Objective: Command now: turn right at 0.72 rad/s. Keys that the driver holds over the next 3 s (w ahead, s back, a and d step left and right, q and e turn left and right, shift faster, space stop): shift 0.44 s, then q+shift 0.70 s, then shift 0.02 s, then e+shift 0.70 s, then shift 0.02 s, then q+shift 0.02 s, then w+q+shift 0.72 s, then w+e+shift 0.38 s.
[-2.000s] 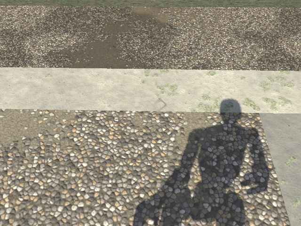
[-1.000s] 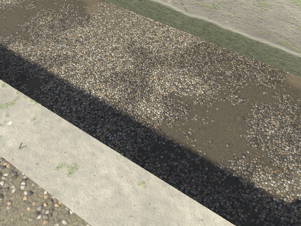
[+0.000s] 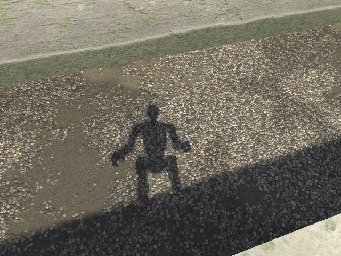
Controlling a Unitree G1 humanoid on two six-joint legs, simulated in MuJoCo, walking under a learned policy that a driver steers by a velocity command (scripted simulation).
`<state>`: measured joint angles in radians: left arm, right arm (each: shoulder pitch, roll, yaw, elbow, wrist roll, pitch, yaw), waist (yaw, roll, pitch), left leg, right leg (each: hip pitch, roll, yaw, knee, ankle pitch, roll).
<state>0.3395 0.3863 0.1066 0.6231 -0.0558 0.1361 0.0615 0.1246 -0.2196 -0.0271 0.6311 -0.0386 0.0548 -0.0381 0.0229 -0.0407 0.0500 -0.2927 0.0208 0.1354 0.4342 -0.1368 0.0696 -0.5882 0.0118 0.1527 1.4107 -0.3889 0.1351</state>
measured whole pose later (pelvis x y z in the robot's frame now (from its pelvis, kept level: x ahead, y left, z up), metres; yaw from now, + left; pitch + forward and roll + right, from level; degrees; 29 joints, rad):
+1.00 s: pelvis -0.12 +0.00 +0.00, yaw +15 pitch +2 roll -2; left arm 0.03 0.32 0.10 0.77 -0.01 0.02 0.04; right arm 0.30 -0.29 -0.07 0.57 0.02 0.08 -0.06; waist -0.02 -0.02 0.06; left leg -0.26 -0.07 -0.15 0.50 -0.26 0.06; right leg -0.58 0.06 0.11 1.12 -0.36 0.06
